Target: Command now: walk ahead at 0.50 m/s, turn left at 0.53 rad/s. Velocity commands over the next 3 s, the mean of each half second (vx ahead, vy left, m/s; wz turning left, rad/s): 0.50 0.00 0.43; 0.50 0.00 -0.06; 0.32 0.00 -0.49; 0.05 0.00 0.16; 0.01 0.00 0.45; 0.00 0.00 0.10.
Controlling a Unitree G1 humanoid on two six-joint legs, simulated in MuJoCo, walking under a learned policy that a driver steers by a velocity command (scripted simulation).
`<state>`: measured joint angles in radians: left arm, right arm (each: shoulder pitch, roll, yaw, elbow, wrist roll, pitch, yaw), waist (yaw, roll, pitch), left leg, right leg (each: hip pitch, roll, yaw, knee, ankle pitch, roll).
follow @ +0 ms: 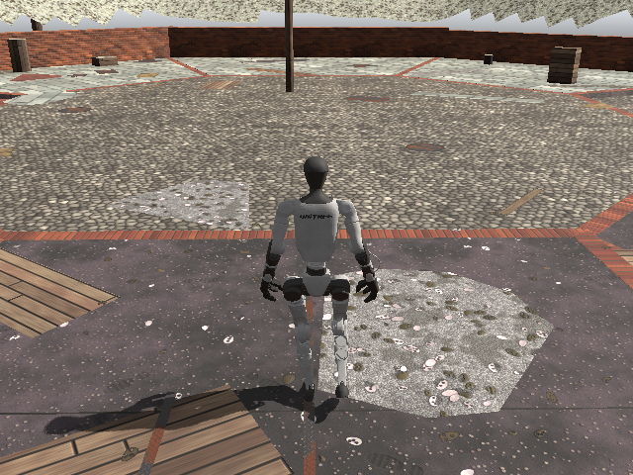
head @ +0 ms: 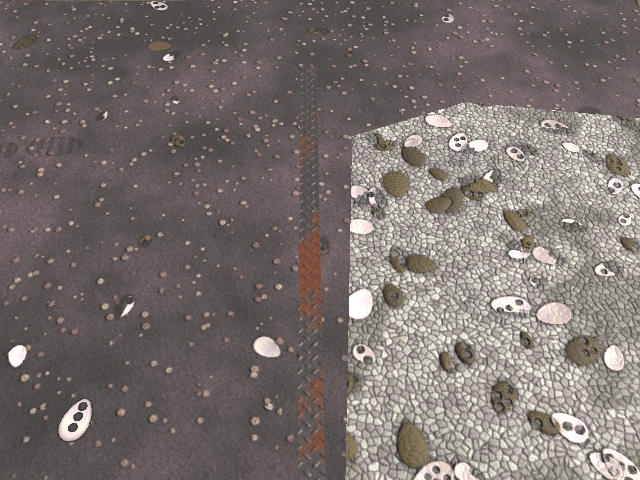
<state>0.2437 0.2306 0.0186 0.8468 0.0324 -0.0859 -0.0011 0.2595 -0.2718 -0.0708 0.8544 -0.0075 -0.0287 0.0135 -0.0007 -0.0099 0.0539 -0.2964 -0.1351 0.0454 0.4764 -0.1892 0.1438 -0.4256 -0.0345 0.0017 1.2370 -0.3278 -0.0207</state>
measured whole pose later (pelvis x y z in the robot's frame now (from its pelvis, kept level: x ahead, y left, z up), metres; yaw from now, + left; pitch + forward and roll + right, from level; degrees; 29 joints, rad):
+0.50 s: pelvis +0.29 -0.04 +0.00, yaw +13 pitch +1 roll +0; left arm 0.18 0.25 0.03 0.78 0.03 -0.07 -0.01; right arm 0.37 -0.28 -0.05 0.86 -0.02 -0.05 0.01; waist -0.04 0.03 0.03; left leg -0.30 -0.09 -0.08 1.12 -0.37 0.08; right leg -0.34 0.05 -0.04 0.51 -0.18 -0.06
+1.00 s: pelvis +0.53 +0.06 +0.00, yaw +8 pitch +1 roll -1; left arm 0.41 0.24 0.05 0.95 0.01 -0.05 -0.01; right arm 0.12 -0.23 -0.02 0.78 -0.04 -0.08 0.00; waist 0.05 -0.02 0.03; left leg -0.33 0.00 0.09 0.50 -0.19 0.06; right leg -0.30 0.01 0.01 1.04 -0.39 -0.08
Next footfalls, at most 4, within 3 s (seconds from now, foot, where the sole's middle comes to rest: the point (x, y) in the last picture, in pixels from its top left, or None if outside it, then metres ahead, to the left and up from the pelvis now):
0.38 right None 0.40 -0.10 -0.77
0.90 left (258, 414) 0.60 0.16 -0.77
1.38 right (338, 314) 0.85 -0.02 -0.77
1.92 left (260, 345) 0.77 0.17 -0.77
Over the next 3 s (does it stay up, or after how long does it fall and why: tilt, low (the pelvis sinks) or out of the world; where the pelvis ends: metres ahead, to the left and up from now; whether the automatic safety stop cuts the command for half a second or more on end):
stays up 0.74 0.06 0.01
